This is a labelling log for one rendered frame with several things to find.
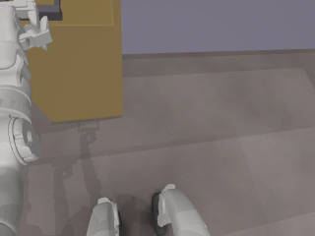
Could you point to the drawer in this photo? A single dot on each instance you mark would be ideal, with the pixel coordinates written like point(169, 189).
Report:
point(80, 12)

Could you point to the handle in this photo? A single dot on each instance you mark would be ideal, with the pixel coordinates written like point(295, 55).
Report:
point(53, 12)

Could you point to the cabinet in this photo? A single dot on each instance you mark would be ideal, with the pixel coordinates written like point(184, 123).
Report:
point(80, 76)

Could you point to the robot thigh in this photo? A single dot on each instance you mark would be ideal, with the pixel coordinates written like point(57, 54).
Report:
point(185, 219)
point(103, 220)

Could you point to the left robot upper arm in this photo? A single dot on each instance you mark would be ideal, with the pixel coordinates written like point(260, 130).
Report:
point(19, 147)

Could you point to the left robot forearm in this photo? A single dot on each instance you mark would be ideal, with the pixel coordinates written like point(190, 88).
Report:
point(15, 87)

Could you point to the right robot thigh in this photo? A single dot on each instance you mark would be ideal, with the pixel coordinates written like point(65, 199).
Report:
point(185, 219)

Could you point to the left robot thigh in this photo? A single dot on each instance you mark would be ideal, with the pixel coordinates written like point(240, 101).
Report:
point(103, 220)

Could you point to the left robot hand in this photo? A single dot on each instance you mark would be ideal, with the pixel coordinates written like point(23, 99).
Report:
point(35, 34)

